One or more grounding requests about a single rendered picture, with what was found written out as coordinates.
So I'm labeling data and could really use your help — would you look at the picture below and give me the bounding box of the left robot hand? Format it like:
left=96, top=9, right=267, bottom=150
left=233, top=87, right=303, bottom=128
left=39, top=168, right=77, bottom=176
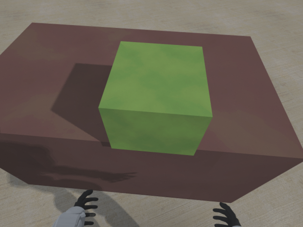
left=74, top=190, right=98, bottom=225

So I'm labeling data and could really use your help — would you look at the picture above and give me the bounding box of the left robot forearm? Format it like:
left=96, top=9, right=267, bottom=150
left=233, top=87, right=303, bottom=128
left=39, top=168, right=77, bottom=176
left=52, top=206, right=86, bottom=227

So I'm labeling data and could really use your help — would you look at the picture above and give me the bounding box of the pedestal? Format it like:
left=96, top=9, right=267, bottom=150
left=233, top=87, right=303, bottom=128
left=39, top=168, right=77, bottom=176
left=0, top=23, right=303, bottom=203

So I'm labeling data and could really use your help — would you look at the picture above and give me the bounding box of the carton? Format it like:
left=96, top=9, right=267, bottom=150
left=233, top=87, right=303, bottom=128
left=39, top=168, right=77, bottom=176
left=98, top=41, right=213, bottom=156

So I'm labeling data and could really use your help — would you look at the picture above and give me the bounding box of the right robot hand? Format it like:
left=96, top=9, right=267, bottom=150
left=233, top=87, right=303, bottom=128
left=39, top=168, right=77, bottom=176
left=213, top=202, right=241, bottom=227

